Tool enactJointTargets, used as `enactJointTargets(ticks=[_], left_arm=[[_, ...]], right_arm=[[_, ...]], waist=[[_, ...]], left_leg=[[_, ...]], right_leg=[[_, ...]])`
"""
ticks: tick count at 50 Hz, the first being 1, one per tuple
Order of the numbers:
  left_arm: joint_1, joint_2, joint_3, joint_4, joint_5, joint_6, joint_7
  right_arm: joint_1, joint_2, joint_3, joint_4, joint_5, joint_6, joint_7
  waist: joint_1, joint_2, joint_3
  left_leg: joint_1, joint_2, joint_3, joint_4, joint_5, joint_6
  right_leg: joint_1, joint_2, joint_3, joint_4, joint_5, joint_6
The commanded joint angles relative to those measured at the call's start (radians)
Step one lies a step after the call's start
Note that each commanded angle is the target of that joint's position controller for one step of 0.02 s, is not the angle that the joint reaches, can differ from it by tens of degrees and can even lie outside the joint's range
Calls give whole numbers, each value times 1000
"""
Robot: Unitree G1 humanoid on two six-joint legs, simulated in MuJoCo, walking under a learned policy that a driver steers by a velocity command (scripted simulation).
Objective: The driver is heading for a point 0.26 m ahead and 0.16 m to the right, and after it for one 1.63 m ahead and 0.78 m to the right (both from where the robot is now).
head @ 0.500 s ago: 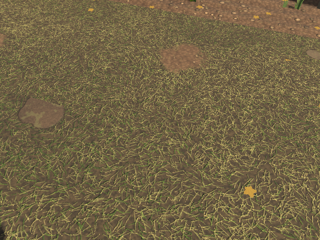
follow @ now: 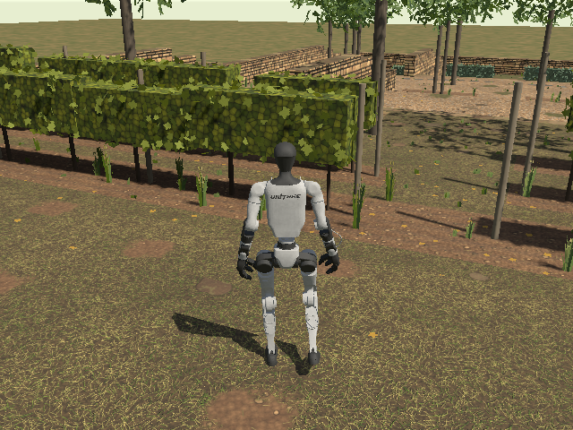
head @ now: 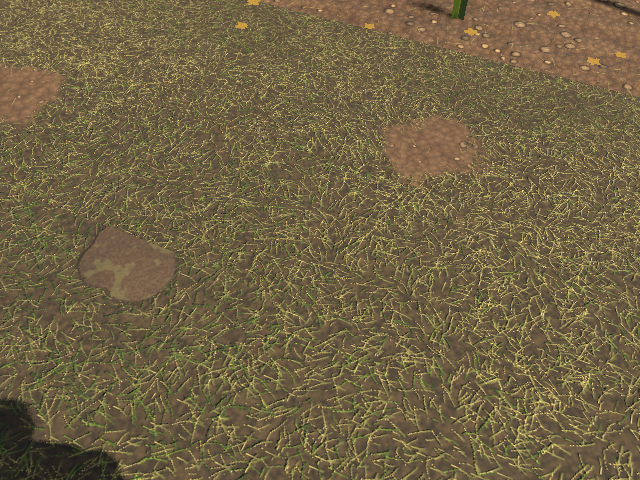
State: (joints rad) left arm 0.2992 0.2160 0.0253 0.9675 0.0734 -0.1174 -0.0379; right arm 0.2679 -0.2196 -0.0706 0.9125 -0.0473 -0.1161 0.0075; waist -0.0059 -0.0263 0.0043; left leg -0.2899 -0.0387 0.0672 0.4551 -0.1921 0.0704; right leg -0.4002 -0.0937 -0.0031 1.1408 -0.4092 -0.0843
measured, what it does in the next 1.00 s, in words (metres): goes down, turning right: right foot 0.16 m lower, then left foot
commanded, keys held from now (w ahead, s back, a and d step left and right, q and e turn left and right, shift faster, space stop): w+e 0.16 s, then e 0.84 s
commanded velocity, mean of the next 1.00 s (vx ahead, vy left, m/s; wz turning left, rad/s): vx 0.20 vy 0.00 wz -0.50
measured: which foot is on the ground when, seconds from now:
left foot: down 0.00-0.48, up 0.50-0.78, down 0.80-1.00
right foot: up 0.00-0.44, down 0.46-0.82, up 0.84-1.00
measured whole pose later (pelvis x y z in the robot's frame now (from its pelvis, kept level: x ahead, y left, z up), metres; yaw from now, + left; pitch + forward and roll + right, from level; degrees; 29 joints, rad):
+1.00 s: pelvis +0.41 -0.03 -0.15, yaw -34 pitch +3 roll -2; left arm 0.22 0.30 0.07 0.70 0.05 -0.07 -0.04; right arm 0.22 -0.27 -0.06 0.72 -0.02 -0.09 -0.04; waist -0.05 -0.01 0.01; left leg -0.31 0.06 0.12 0.36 -0.10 0.05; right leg -0.61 0.02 0.02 1.16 -0.34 0.05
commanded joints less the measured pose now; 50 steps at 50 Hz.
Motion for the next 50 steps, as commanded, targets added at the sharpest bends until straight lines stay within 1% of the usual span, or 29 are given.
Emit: enactJointTargets(ticks=[1, 5, 6, 8, 11, 15, 21, 22, 23, 24, 25, 26, 27, 28, 30, 31, 32, 33, 35, 37, 40, 41, 42, 43, 44, 45, 47, 49, 50], left_arm=[[52, -20, 1, -35, 4, 3, -3], [24, -43, -13, -56, 17, 16, -55], [-18, -41, -19, -83, 25, 8, -52], [-105, -3, -15, -112, 11, 8, -41], [-141, 13, -7, -140, 10, 35, -38], [-270, 34, -3, -197, 22, 62, -35], [-303, 60, 10, -134, 29, 55, -31], [-223, 79, 22, -96, 26, 45, -20], [-27, 131, 51, -40, 6, 28, -2], [172, 225, 88, -13, -9, 23, 24], [387, 338, 119, 21, -28, 37, 27], [502, 252, 104, 46, 1, 34, 19], [414, 264, 116, 0, -9, 31, 37], [234, 241, 105, -64, -30, 31, 44], [42, 205, 84, -122, -20, 23, 7], [-50, 157, 63, -169, -33, -1, 8], [-52, 206, 77, -189, -33, -15, 0], [-132, 224, 80, -240, -37, -30, -11], [-183, 290, 99, -295, -9, -22, -27], [-164, 241, 98, -325, -24, -6, -38], [-125, 147, 76, -331, -35, 10, -51], [-48, 89, 61, -330, -36, 14, -48], [81, 5, 37, -348, -27, 16, -25], [33, 96, 54, -352, -19, 14, -9], [-27, 159, 67, -337, -20, 32, 8], [-14, 184, 77, -316, -15, 43, 26], [52, 156, 70, -290, -4, 48, 23], [50, 113, 54, -286, -22, 50, -1], [38, 107, 51, -290, -31, 53, -14]], right_arm=[[109, 25, 15, -8, -14, 5, -7], [135, 4, 16, 10, -68, 4, -7], [120, 46, 39, 13, -70, -12, -21], [199, 24, 47, 50, -54, -21, -21], [269, 33, 69, 73, -65, -13, -7], [379, 19, 86, 112, -26, -32, -39], [470, 14, 79, 138, 11, 21, -83], [468, -18, 69, 135, 15, 28, -78], [417, -59, 63, 123, -11, 36, -56], [392, -49, 72, 87, -19, 38, -12], [469, 91, 124, 15, -39, 34, 29], [221, -32, 93, -53, 13, 29, 51], [25, -71, 72, -158, 43, 2, 52], [-61, -103, 59, -216, 43, -15, 29], [-1, -103, 57, -201, -8, -12, -12], [101, -51, 63, -167, -23, -7, -35], [165, -52, 57, -151, -15, 6, -36], [225, -48, 55, -112, 3, 15, -12], [181, -51, 57, -96, 17, 41, 22], [166, -71, 55, -97, 17, 58, 16], [101, -171, 16, -139, 21, 36, -15], [105, -231, -5, -168, 23, 21, -24], [61, -338, -32, -221, 37, 2, -33], [37, -316, -33, -236, -16, -17, -36], [-2, -277, -34, -237, 6, -14, -40], [-105, -231, -23, -258, 38, -6, -35], [-211, -200, -20, -303, 53, 2, -39], [-223, -186, -24, -321, 19, 5, -60], [-199, -187, -27, -318, 19, 5, -69]], waist=[[7, 47, 21], [6, 38, 31], [0, 11, 37], [-47, 3, 24], [-58, 38, 66], [-98, 32, 146], [-151, -11, 150], [-124, -30, 117], [-21, -64, 51], [76, -152, -135], [91, -371, -605], [248, -101, -669], [238, -42, -515], [158, 34, -364], [-18, 64, -64], [-76, 26, -8], [-113, -52, -26], [-128, 31, -65], [-121, -31, -70], [-110, -52, -77], [-90, 9, -99], [-77, 88, -144], [-1, 345, -233], [-32, 260, -173], [-48, 180, -154], [3, 170, -133], [55, 164, -101], [42, 77, -73], [22, 73, -65]], left_leg=[[67, 312, -248, -282, 171, 202], [15, 284, -80, -240, 222, 182], [96, 280, -84, -221, 168, 154], [126, 238, -7, -149, 124, 150], [-8, 221, 39, -47, 143, 146], [214, 289, -22, 87, 144, 82], [234, 263, -2, 279, 29, 2], [215, 235, 18, 365, 71, -14], [106, 207, 55, 531, 77, -54], [-141, 134, 126, 758, -14, -132], [-429, 51, 68, 1338, -748, -250], [-644, 67, -42, 1571, -830, -267], [-830, 84, -91, 1574, -810, -274], [-779, 143, -106, 1450, -803, -237], [-504, 216, -119, 1132, -686, -186], [-334, 219, -147, 890, -454, -158], [-235, 150, -79, 925, -345, -157], [-109, 137, -81, 598, -109, -139], [18, 88, -44, 424, 82, -116], [38, 92, -92, 322, 114, -120], [164, 108, -91, 126, 195, -57], [249, 206, -167, 51, 431, 71], [397, 489, -491, -112, 638, 395], [341, 554, -613, -177, 462, 407], [267, 473, -526, -221, 196, 302], [181, 408, -410, -244, 74, 222], [22, 343, -244, -279, 123, 179], [2, 287, -108, -303, 87, 145], [34, 273, -67, -306, 62, 135]], right_leg=[[-174, -59, 93, 3, 116, -16], [-241, -55, 88, -55, 423, -8], [-340, -79, 157, -208, 559, -6], [-329, -67, 126, -437, 827, 22], [-172, -38, 46, -467, 949, 34], [-337, -65, 45, -652, 825, 44], [-155, -49, -55, -854, 766, 52], [-25, -15, -87, -874, 745, 47], [262, 10, -119, -900, 883, 9], [736, -28, -118, -802, 1258, -83], [1390, -321, 218, -382, 1841, -449], [1438, -369, 357, -388, 1895, -459], [1270, -354, 383, -444, 1595, -409], [921, -350, 354, -528, 1421, -379], [211, -313, 249, -708, 1220, -342], [-37, -233, 198, -826, 1075, -316], [-126, -175, 170, -831, 1113, -338], [-210, -112, 106, -844, 941, -281], [-241, -80, 134, -859, 836, -244], [-160, -119, 217, -838, 669, -222], [-133, -78, 293, -708, 340, -147], [-152, 8, 262, -598, 183, -68], [-303, 196, 62, -371, -165, 60], [-398, 172, 99, -203, -266, 116], [-383, 130, 120, -117, -168, 125], [-341, 113, 96, -38, -81, 140], [-189, 101, 40, 126, 29, 149], [-152, 95, -2, 114, 116, 145], [-146, 80, -16, 35, 149, 150]])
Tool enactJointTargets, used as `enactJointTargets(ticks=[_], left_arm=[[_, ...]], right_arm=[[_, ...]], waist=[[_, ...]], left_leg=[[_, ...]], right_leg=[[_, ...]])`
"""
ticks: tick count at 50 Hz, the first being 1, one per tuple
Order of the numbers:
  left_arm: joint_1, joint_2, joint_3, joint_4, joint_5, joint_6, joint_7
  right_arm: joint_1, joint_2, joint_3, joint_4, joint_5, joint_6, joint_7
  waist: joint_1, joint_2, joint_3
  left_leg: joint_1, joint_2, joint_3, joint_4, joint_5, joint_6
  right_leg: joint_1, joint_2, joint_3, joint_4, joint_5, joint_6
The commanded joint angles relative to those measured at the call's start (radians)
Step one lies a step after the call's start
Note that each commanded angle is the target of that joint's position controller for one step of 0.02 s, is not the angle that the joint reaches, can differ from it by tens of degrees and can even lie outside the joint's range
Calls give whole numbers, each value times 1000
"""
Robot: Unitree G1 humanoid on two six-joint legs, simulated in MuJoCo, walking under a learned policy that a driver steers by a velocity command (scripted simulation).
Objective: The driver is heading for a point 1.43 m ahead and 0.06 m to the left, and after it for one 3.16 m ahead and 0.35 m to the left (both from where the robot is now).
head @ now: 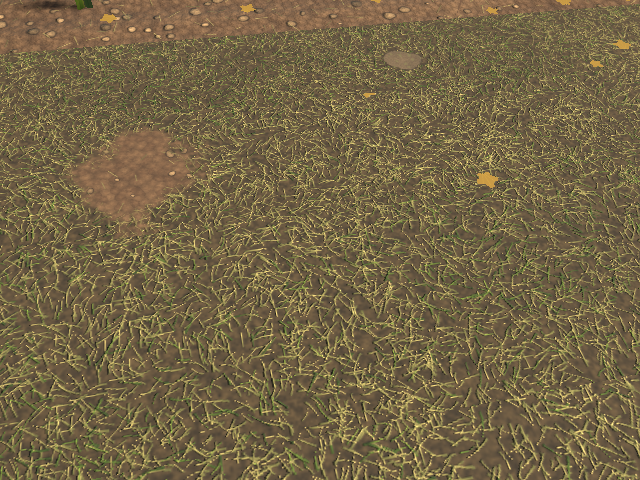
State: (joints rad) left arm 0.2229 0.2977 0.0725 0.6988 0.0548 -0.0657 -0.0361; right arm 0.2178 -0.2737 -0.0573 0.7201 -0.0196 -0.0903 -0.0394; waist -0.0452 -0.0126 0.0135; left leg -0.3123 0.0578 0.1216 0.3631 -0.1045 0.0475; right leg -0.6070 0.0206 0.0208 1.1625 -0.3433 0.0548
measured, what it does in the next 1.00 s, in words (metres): walks ahead: right foot, then left foot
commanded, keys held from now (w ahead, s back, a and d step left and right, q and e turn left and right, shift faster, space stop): e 0.18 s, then no key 0.24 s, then w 0.14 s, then no key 0.44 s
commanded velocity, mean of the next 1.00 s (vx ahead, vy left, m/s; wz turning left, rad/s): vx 0.07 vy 0.00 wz -0.24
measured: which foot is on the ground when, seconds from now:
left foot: down 0.00-0.32, up 0.34-0.74, down 0.76-1.00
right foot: up 0.00-0.28, down 0.30-0.78, up 0.80-1.00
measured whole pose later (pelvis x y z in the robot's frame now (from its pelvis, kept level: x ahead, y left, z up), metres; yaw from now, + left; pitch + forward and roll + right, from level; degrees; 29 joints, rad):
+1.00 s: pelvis +0.12 +0.01 -0.01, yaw -13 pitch +0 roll +1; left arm 0.21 0.26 0.06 0.82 0.03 -0.07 -0.07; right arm 0.14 -0.24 -0.02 0.78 0.01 -0.10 0.07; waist 0.01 -0.03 0.06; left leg -0.31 -0.04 0.07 0.48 -0.17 0.05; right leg -0.31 -0.08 -0.03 0.65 -0.31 0.07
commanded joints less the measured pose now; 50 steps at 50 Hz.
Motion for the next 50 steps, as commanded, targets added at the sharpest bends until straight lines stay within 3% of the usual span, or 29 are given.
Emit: enactJointTargets(ticks=[1, 4, 6, 10, 12, 14, 15, 16, 17, 18, 19, 20, 21, 22, 24, 25, 28, 33, 36, 38, 39, 40, 41, 42, 43, 44, 46, 48, 50], left_arm=[[90, 27, 4, -29, -13, 5, -28], [19, 38, 3, -52, -5, 27, -48], [2, 37, 2, -56, 2, 37, -45], [-20, 70, 20, -52, -2, 21, -45], [-9, 70, 30, -46, -24, 7, -48], [29, 61, 41, -44, -52, -7, -56], [41, 40, 41, -60, -57, -11, -58], [66, 75, 46, -80, -67, -14, -44], [116, 168, 70, -106, -62, -22, -32], [116, 196, 90, -86, -23, -45, -14], [83, 180, 89, -78, -17, -62, -4], [51, 129, 69, -87, -34, -67, -7], [9, 85, 50, -87, -59, -68, -13], [22, 77, 46, -78, -65, -60, -16], [146, 118, 65, -38, -26, -42, -9], [156, 99, 56, -27, -9, -41, -3], [122, 43, 24, -22, -2, -47, 2], [81, 90, 31, -11, -6, -37, -18], [29, 111, 35, 8, -14, -28, -25], [10, 64, 14, 25, -20, -26, -35], [65, 35, 5, 39, -18, -22, -40], [253, -74, -25, 43, -15, -29, -44], [172, -5, -4, 34, -16, -31, -35], [62, 40, 12, 25, -13, -19, -25], [64, 68, 23, 52, -2, -13, -9], [106, 59, 23, 76, 1, -12, 1], [142, -8, 1, 111, -1, -12, 8], [166, -33, -9, 143, -28, -7, -30], [143, 6, -6, 126, -46, -5, -55]], right_arm=[[-106, -142, -47, -118, -3, -20, -28], [69, -176, -78, -76, 0, -18, -36], [99, -187, -90, -64, 0, -23, -32], [13, -169, -83, -81, -19, -24, -31], [-26, -166, -77, -69, -23, -16, -32], [-78, -165, -62, -43, -20, 4, -18], [-68, -123, -40, -18, -25, 16, 2], [12, -31, -13, -19, -25, 23, 20], [25, -37, -12, -37, -21, 9, 21], [-27, -101, -29, -20, -36, -5, 24], [-39, -122, -37, -1, -41, -4, 26], [-5, -139, -47, 25, -48, -2, 28], [11, -124, -43, 44, -44, 3, 35], [42, -102, -35, 66, -41, 10, 50], [52, -105, -37, 92, -40, 25, 66], [28, -92, -32, 90, -41, 25, 68], [-21, -57, -11, 80, -45, 21, 71], [-56, -55, 8, 47, -43, 28, 93], [-44, -78, 6, 31, -16, 1, 95], [-49, -89, 5, 25, 7, -30, 99], [5, -142, -6, 22, 10, -47, 97], [88, -207, -3, 28, 29, -51, 98], [140, -178, -7, 31, 6, -48, 99], [127, -197, -20, 44, 3, -52, 88], [92, -190, -27, 41, 19, -45, 80], [30, -136, -11, 21, 37, -35, 76], [-83, -76, 9, -4, 43, -35, 77], [-219, -80, 12, -31, 44, -34, 100], [-207, -89, 6, -10, 27, -15, 152]], waist=[[33, 72, -65], [-66, 107, -35], [-78, 116, -20], [-52, 134, -41], [-19, 123, -50], [33, 103, -69], [52, 83, -98], [25, -51, -184], [57, -154, -148], [84, -75, -54], [65, -80, -33], [42, -81, -38], [18, -100, -31], [11, -111, -11], [68, -113, 48], [71, -105, 67], [65, -90, 51], [61, -72, 43], [23, -57, 41], [-1, -19, -3], [-6, 48, -69], [60, 269, -309], [0, 218, -265], [-20, 155, -132], [-8, 123, -79], [28, 115, -70], [96, 66, -12], [149, 29, -21], [132, 54, -47]], left_leg=[[107, 181, -106, -215, -56, 157], [286, 273, -163, -212, -180, 196], [317, 316, -197, -224, -229, 216], [289, 339, -177, -242, -240, 198], [258, 319, -135, -208, -217, 162], [171, 294, -75, -133, -164, 116], [79, 265, -38, -80, -137, 74], [-7, 163, 74, 81, -212, -13], [-221, 50, 68, 276, -364, -96], [-347, 46, -51, 398, -451, -97], [-380, 44, -86, 471, -419, -95], [-363, 50, -105, 497, -372, -105], [-319, 59, -116, 503, -329, -112], [-275, 58, -103, 529, -272, -108], [-355, 25, -89, 583, -200, -69], [-411, 30, -116, 558, -164, -45], [-440, 33, -150, 463, -85, -11], [-200, 9, -107, 292, -44, -20], [-68, -10, -96, 168, 61, -14], [126, -33, -74, 96, 182, 19], [262, 22, -117, 94, 446, 82], [577, 250, -427, 73, 684, 293], [521, 324, -581, 13, 504, 324], [379, 281, -529, -28, 293, 258], [280, 256, -457, -61, 127, 222], [196, 238, -413, -91, 62, 207], [9, 179, -327, -125, -9, 168], [-59, 76, -220, -48, -40, 110], [-75, 80, -257, 12, -91, 91]], right_leg=[[53, -52, -52, -75, 99, 20], [11, -94, -69, -339, 51, 16], [47, -90, -83, -451, -9, -26], [173, -75, -80, -557, 5, -112], [263, -56, -80, -662, 75, -148], [444, -20, -98, -846, 290, -188], [589, -37, -71, -878, 395, -211], [738, -177, 103, -855, 599, -317], [787, -396, 393, -872, 664, -486], [712, -397, 365, -907, 400, -459], [677, -341, 289, -919, 325, -401], [647, -308, 241, -923, 345, -367], [595, -284, 195, -920, 396, -333], [533, -268, 174, -954, 285, -316], [542, -285, 228, -1050, -34, -329], [579, -300, 257, -1065, -90, -323], [642, -311, 243, -1076, -54, -320], [501, -266, 115, -1021, 156, -317], [444, -264, 110, -914, 143, -280], [348, -194, 83, -798, 170, -205], [311, -117, 23, -688, 203, -143], [203, 14, -49, -481, -84, -37], [114, 10, 0, -320, -345, -8], [60, -30, 25, -223, -384, -7], [63, -67, 13, -155, -376, -3], [122, -97, 23, -165, -350, 4], [268, -129, -3, -270, -213, 20], [412, -104, -76, -550, 63, 31], [491, -95, -69, -637, 233, 16]])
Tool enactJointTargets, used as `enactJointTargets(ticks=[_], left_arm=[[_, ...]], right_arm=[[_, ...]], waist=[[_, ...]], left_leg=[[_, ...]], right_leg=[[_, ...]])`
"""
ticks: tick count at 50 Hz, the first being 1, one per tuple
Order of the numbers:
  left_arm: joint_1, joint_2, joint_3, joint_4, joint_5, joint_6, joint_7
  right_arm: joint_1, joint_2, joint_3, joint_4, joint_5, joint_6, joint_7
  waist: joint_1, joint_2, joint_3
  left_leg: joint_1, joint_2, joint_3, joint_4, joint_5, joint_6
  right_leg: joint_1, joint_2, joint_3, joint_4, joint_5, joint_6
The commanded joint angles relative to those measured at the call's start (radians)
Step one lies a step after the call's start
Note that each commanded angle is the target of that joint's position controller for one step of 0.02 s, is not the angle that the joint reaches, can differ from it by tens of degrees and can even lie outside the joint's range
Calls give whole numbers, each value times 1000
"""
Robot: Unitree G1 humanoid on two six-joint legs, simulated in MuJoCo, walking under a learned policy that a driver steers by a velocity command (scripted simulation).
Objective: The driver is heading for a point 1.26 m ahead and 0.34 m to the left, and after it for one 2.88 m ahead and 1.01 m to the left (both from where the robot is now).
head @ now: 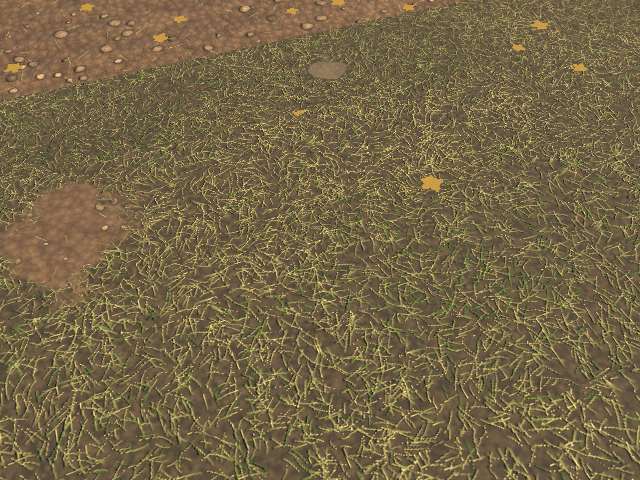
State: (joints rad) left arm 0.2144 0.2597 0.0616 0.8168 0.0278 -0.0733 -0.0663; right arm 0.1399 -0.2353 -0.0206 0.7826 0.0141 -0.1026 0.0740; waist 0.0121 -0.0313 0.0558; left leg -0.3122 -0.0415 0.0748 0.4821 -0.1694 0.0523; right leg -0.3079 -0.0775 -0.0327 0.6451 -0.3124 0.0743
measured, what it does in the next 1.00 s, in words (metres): walks ahead: right foot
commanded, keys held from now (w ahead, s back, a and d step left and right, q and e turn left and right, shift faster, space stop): no key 0.68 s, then w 0.32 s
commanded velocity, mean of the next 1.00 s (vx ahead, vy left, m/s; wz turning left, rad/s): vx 0.08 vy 0.00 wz -0.01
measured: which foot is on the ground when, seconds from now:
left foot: down 0.00-0.94, up 0.96-1.00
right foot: up 0.00-0.00, down 0.02-1.00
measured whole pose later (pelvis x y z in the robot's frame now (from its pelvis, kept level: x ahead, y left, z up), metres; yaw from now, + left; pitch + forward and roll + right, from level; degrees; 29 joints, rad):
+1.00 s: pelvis +0.11 -0.03 +0.01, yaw +1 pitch -3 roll +0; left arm 0.27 0.28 0.03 0.96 0.09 -0.13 -0.02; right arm 0.28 -0.27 -0.05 0.91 -0.07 -0.07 0.04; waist 0.02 0.01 0.07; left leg -0.23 -0.03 -0.07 0.79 -0.43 0.12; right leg -0.03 0.02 -0.05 0.40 -0.32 -0.05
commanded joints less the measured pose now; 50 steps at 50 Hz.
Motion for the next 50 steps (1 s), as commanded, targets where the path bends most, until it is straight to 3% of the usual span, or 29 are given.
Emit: enactJointTargets(ticks=[1, 2, 3, 4, 5, 6, 8, 10, 13, 34, 36, 37, 38, 40, 41, 43, 44, 45, 46, 47, 48, 49, 50], left_arm=[[136, 81, 7, -15, -21, -3, -20], [44, 170, 21, -47, -24, -10, -13], [-8, 192, 31, -48, -13, -9, -13], [-36, 165, 25, -53, -14, -10, -9], [-54, 123, 13, -56, -17, -10, -2], [-56, 87, 1, -56, -21, -9, 3], [-18, 93, -2, -39, -25, -5, 5], [6, 126, 5, -22, -21, 2, 4], [-3, 132, 4, -10, -18, 6, 3], [-112, 198, 4, 73, -18, 15, 11], [-74, 252, 25, 91, 10, 20, 29], [-77, 237, 23, 95, 27, 17, 40], [-93, 198, 12, 89, 36, 12, 49], [-117, 128, -10, 74, 37, -9, 52], [-134, 125, -13, 68, 40, -16, 51], [-81, 130, -10, 85, 46, -23, 45], [-24, 138, -7, 112, 45, -30, 39], [19, 134, -8, 134, 47, -41, 35], [95, 138, -6, 146, 54, -50, 37], [212, 180, 2, 170, 66, -59, 50], [338, 237, 13, 178, 70, -63, 59], [351, 188, -1, 183, 79, -69, 61], [290, 135, -14, 176, 72, -69, 58]], right_arm=[[-73, -104, -29, -51, -11, 1, 52], [-4, -129, -47, -56, -14, 1, 40], [-12, -173, -64, -62, -24, 0, 16], [-39, -168, -62, -71, -30, -2, -3], [-56, -147, -54, -74, -24, -6, -13], [-68, -126, -46, -74, -9, -9, -12], [-85, -125, -45, -84, 3, -10, 4], [-74, -150, -57, -82, -7, -8, 15], [-65, -158, -65, -77, -13, -4, 11], [-66, -217, -86, -29, -15, -1, -3], [24, -293, -120, -1, -44, 4, -22], [69, -282, -121, 12, -60, 0, -35], [109, -252, -112, 21, -67, -7, -51], [136, -184, -82, 27, -49, -15, -77], [144, -165, -69, 31, -46, -13, -85], [80, -182, -61, 22, -51, 2, -89], [17, -205, -62, 10, -53, 18, -82], [-14, -215, -63, 6, -68, 32, -68], [-50, -211, -62, 0, -84, 35, -56], [-82, -161, -50, -20, -100, 25, -43], [-87, -110, -36, -29, -107, 7, -26], [-34, -86, -29, 5, -89, -8, -18], [-2, -102, -33, 26, -86, -11, -25]], waist=[[52, 61, -99], [-35, -1, -47], [-56, -18, -38], [-52, -2, -61], [-45, 17, -72], [-30, 31, -91], [-5, 33, -126], [-1, 24, -130], [0, 24, -124], [9, 15, -89], [-16, 34, -41], [-36, 49, 14], [-53, 80, 44], [-66, 142, 39], [-70, 128, 38], [-15, 105, 46], [29, 89, 56], [50, 81, 50], [95, 62, 32], [135, -63, 13], [179, -169, 6], [169, -93, 78], [121, -55, 117]], left_leg=[[-47, 186, -229, -93, -76, 71], [20, 128, -165, -85, -141, 60], [95, 97, -114, -64, -147, 53], [148, 101, -123, -62, -120, 56], [166, 113, -140, -69, -63, 64], [159, 115, -151, -75, 9, 65], [171, 113, -147, -56, 176, 66], [198, 104, -134, -30, 273, 60], [210, 94, -126, -14, 302, 48], [202, 77, -135, -36, 203, 44], [211, 97, -182, -97, -201, 115], [203, 138, -260, -159, -424, 161], [228, 204, -367, -224, -504, 209], [325, 326, -528, -305, -467, 274], [331, 341, -530, -321, -431, 269], [233, 290, -422, -330, -404, 224], [147, 252, -355, -316, -400, 209], [64, 224, -317, -281, -370, 208], [15, 184, -256, -186, -323, 194], [-140, 88, -173, 63, -261, 122], [-380, -14, -136, 348, -334, 49], [-544, 15, -253, 495, -361, 77], [-590, 53, -230, 617, -316, 80]], right_leg=[[161, -28, 19, -133, 209, -48], [-1, -53, 74, -184, 110, -146], [-93, -57, 97, -230, -52, -190], [-102, -53, 91, -248, -92, -183], [-76, -43, 78, -240, -48, -160], [-19, -33, 61, -223, 17, -131], [48, -26, 39, -188, 125, -100], [44, -24, 27, -177, 167, -94], [31, -25, 17, -171, 171, -94], [89, -26, 3, -195, 147, -86], [26, -13, 10, -200, -177, -134], [-25, -19, 32, -188, -261, -163], [-68, -8, 32, -141, -252, -175], [-116, 25, 16, -47, -126, -175], [-112, 26, 26, -36, -155, -182], [49, 42, -2, -124, -154, -201], [184, 58, -29, -233, -56, -207], [312, 70, -26, -273, 25, -201], [382, 48, 11, -275, 13, -209], [520, -73, 217, -312, -39, -293], [688, -271, 563, -432, 125, -431], [717, -328, 574, -495, 114, -439], [690, -310, 493, -496, 104, -401]])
